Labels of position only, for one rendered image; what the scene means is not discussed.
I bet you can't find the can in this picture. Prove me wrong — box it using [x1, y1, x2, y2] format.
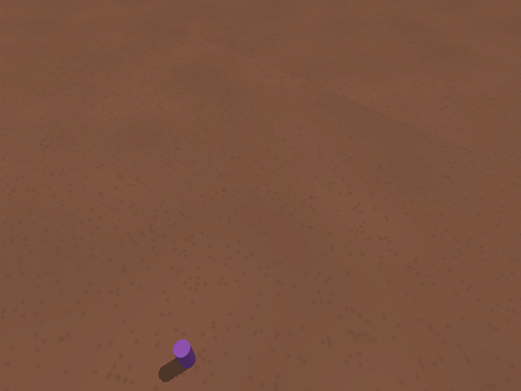
[173, 340, 196, 369]

